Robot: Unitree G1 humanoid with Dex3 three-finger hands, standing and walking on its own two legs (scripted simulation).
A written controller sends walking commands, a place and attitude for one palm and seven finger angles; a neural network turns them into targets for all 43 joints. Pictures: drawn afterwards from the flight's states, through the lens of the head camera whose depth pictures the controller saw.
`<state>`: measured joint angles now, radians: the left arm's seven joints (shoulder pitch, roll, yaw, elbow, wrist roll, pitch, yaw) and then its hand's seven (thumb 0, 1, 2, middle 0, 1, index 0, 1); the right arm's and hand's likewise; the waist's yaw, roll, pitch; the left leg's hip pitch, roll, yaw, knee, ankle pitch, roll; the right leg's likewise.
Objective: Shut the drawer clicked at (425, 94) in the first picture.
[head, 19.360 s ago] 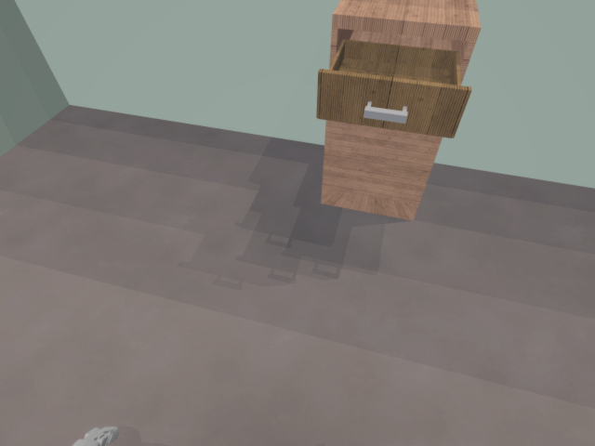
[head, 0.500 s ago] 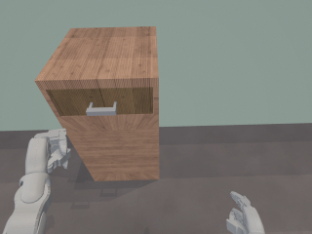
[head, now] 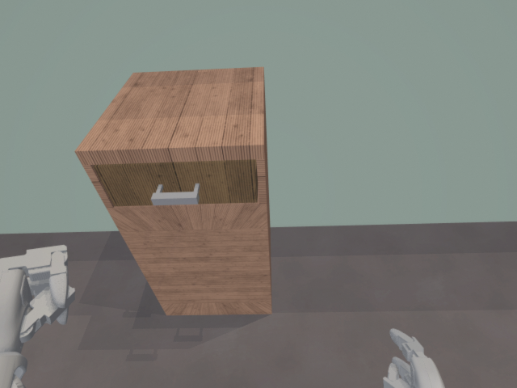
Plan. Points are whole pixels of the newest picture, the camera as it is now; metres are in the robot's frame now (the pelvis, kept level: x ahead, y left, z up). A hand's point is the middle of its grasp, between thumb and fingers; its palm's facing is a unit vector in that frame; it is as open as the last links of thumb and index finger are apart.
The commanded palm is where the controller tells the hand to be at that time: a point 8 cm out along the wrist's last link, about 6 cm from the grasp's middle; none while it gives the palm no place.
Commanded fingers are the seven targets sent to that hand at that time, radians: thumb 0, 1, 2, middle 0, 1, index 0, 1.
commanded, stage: draw the hand back to the body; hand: left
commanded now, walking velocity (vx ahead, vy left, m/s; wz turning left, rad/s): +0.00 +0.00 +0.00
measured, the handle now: (177, 193) +0.56 +0.28 -0.05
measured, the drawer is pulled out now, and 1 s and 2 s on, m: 0.00 0.00 0.00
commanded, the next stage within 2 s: step back with the hand held close in 0.06 s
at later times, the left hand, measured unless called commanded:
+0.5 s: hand (77, 290) +0.18 +0.24 +0.15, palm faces +0.25 -0.83 -0.50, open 3.2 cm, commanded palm +0.12 +0.29 +0.18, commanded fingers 0.00 0.90 0.90 -1.40 -1.60 -1.40 -1.60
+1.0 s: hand (10, 345) +0.11 +0.27 +0.16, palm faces +0.37 -0.81 -0.45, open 3.3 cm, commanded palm +0.05 +0.31 +0.18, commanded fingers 0.00 0.90 0.90 -1.40 -1.60 -1.40 -1.60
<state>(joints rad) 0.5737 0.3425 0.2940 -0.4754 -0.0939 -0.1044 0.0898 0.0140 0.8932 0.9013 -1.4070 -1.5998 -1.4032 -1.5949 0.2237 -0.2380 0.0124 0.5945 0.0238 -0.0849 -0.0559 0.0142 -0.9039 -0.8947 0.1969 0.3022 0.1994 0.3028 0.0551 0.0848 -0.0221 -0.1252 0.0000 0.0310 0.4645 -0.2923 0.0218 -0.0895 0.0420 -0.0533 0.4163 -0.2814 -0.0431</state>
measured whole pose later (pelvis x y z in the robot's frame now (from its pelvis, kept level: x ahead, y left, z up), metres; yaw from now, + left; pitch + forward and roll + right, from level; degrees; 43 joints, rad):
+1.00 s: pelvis -0.09 +0.04 -0.02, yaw -2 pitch +0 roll -2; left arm 0.59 0.36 0.39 -0.59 -0.01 -0.25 0.14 0.01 0.89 0.90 -1.41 -1.60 -1.41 -1.59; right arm 0.23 -0.21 0.01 0.54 0.00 -0.09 -0.04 0.01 -0.90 -0.89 0.20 0.30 0.20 0.30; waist 0.00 0.01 0.03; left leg -0.41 -0.02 0.07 0.66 -0.29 0.08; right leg -0.38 0.02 -0.02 0.59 -0.22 0.00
